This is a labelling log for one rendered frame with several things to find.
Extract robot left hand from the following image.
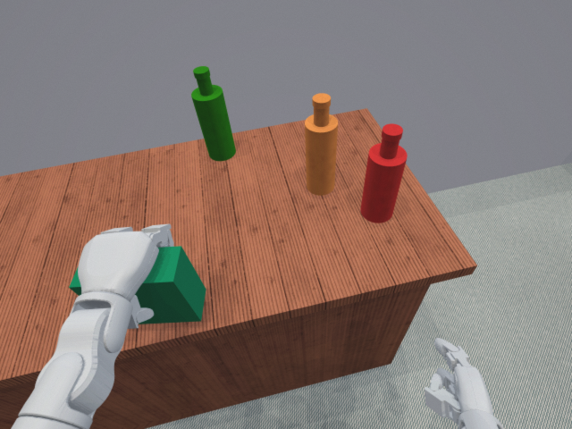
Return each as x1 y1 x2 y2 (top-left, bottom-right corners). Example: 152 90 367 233
78 224 174 329

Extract robot right hand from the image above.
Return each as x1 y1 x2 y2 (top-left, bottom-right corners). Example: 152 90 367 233
425 338 493 424

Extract sponge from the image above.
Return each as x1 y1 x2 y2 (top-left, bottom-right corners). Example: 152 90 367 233
69 246 206 324

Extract robot right forearm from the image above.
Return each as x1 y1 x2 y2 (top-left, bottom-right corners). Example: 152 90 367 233
458 410 504 429

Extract robot left forearm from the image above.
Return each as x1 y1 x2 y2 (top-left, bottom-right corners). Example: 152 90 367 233
11 291 133 429

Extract table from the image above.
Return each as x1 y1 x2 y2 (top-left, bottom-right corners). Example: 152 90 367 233
0 108 477 429

